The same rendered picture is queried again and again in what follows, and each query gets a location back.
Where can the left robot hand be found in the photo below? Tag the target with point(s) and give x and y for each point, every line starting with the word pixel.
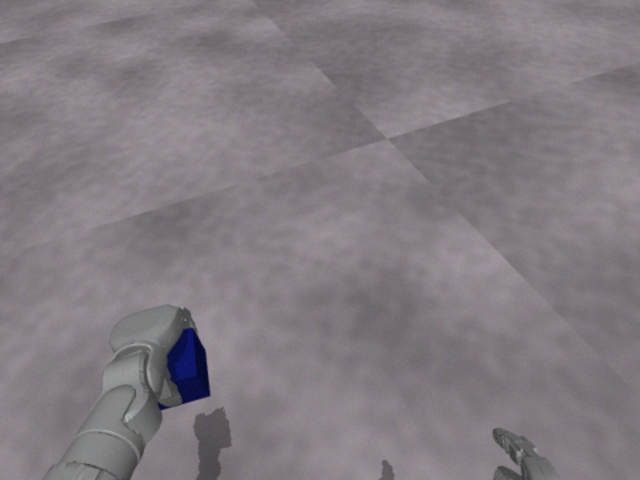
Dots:
pixel 162 325

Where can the left robot arm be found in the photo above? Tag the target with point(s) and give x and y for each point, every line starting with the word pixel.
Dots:
pixel 124 418

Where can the right robot hand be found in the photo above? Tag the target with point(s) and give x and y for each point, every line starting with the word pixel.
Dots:
pixel 524 454

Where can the cube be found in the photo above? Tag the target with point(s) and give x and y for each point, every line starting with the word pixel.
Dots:
pixel 187 365

